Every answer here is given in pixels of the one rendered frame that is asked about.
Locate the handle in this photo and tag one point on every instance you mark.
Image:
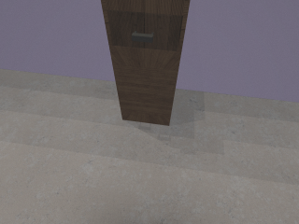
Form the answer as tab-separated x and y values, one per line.
138	37

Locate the drawer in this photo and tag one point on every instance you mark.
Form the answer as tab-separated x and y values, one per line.
165	29

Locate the cabinet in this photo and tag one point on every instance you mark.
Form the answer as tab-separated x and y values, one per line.
146	79

